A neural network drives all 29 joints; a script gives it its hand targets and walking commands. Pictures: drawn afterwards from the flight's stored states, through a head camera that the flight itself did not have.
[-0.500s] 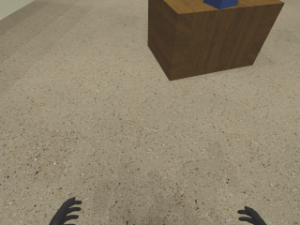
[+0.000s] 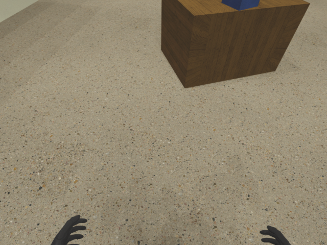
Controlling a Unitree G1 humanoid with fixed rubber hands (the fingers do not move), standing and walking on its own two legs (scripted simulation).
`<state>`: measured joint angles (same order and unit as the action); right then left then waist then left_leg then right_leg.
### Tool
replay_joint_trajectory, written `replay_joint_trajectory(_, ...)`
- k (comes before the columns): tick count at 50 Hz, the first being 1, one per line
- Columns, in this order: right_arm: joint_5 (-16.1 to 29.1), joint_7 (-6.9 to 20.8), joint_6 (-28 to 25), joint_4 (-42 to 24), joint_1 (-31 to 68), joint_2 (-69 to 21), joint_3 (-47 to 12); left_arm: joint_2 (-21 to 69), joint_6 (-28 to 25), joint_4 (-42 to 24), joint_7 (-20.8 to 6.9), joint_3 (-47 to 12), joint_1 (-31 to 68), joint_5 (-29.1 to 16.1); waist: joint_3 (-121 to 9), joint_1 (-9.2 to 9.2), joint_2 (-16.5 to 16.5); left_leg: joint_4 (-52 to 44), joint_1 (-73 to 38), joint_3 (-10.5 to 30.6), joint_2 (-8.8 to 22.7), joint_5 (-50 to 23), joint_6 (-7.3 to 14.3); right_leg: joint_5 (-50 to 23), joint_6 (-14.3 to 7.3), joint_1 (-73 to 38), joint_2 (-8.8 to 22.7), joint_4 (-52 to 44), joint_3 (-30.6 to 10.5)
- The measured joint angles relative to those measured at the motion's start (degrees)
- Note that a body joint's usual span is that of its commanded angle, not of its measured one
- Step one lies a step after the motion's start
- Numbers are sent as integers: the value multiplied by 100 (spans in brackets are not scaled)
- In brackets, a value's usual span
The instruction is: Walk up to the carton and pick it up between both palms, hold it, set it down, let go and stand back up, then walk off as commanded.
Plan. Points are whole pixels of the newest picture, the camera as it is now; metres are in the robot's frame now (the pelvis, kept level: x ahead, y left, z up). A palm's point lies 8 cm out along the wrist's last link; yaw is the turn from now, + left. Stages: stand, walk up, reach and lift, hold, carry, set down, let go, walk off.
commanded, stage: stand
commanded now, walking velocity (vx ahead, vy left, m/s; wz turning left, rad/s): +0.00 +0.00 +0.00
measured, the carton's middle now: out of the picture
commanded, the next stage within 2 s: walk up in 0.48 s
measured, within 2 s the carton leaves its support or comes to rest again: neither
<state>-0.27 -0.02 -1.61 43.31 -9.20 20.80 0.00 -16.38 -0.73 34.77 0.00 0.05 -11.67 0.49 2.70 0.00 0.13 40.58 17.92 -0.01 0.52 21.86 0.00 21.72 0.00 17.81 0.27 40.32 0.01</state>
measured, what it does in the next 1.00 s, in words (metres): lifts its right foot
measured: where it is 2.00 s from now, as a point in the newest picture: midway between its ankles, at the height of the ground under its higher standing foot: (204, 224)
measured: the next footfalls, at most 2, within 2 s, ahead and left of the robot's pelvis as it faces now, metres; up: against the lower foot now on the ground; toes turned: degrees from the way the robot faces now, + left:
right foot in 1.02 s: +0.13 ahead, -0.22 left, +0.00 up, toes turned -3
left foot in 1.46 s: +0.32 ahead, -0.03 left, +0.00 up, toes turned +3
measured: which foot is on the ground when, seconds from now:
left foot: down 0.00-1.00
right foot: down 0.00-0.72, up 0.74-1.00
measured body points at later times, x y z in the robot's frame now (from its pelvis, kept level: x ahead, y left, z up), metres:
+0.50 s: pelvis -0.01 +0.00 +0.00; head +0.01 +0.00 +0.45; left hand +0.14 +0.26 -0.09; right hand +0.13 -0.30 -0.10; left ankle +0.00 +0.12 -0.72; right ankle +0.00 -0.12 -0.72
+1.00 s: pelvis +0.04 -0.09 +0.00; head +0.05 -0.07 +0.45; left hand +0.21 +0.22 -0.08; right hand +0.02 -0.45 -0.08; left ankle +0.00 +0.12 -0.72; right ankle +0.08 -0.21 -0.71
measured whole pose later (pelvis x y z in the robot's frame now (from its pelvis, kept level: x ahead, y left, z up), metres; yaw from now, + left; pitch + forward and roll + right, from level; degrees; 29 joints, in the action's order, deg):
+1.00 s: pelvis +0.04 -0.09 +0.00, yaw -3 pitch +1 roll +1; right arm -0.3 0.2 -6.3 49.6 -27.8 30.9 0.0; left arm -26.0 -0.9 38.9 -5.7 3.9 -10.5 1.9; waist -1.1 -0.3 3.1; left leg 38.9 15.2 0.4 8.1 25.8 0.7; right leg 27.0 0.0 27.3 1.5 45.4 -0.2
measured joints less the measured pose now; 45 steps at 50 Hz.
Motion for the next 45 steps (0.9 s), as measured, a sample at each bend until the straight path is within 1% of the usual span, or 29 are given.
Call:
replay_joint_trajectory(34,0,0,-8,557,124,80,0,-38,-4,420,0,0,0,0,-14,0,0,0,0,0,1,-93,0,-92,0,0,0,0,0)
replay_joint_trajectory(35,0,8,-48,558,81,91,-1,-60,-5,422,-42,-1,-13,25,-39,-1,4,0,-1,0,3,-82,0,-84,0,-1,-1,0,2)
replay_joint_trajectory(38,0,22,-260,560,-274,246,2,-243,-6,424,-236,54,-31,120,-217,-6,21,-10,-5,10,51,165,58,524,0,144,-18,435,8)
replay_joint_trajectory(41,-1,22,-430,561,-707,499,2,-550,-5,422,-355,186,-26,145,-307,-5,35,-104,-14,12,239,18,66,549,0,486,-7,915,4)
replay_joint_trajectory(45,-1,22,-485,589,-1362,738,1,-900,-5,421,-464,352,55,145,-304,-4,209,-179,-125,17,466,134,66,551,0,851,104,943,-15)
